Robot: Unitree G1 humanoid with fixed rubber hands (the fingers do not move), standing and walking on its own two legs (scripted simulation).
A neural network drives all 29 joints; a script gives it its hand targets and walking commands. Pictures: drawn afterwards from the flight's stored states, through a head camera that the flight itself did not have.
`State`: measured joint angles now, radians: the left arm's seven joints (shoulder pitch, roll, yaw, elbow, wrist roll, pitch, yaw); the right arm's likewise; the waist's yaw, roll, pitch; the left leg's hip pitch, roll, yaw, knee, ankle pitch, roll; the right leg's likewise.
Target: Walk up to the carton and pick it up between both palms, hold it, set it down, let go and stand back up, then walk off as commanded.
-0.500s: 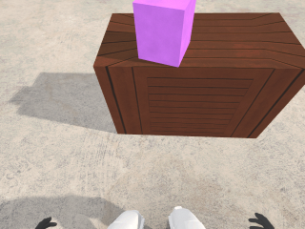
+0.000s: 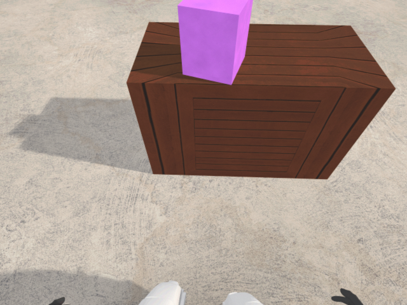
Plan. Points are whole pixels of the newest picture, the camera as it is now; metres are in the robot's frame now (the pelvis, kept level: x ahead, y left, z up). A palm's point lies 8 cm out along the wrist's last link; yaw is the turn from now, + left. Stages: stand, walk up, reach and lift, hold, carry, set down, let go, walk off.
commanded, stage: walk off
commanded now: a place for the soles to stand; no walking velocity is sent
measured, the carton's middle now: (216, 34) +0.99 -0.05 +0.02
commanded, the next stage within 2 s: stand in 0.04 s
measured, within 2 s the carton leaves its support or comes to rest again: neither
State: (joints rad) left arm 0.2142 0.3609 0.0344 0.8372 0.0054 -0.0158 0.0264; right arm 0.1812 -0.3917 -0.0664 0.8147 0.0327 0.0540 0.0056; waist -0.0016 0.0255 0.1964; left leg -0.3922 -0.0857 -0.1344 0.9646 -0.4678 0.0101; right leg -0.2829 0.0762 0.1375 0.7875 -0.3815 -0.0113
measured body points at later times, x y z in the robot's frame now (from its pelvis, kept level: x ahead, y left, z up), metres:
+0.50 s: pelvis +0.01 +0.01 +0.01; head +0.02 +0.01 +0.45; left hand +0.11 +0.32 -0.10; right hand +0.11 -0.30 -0.10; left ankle +0.03 +0.14 -0.71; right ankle +0.03 -0.12 -0.71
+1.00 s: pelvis +0.01 +0.01 +0.02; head +0.01 +0.01 +0.47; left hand +0.11 +0.32 -0.09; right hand +0.10 -0.31 -0.10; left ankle +0.03 +0.14 -0.71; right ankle +0.03 -0.12 -0.71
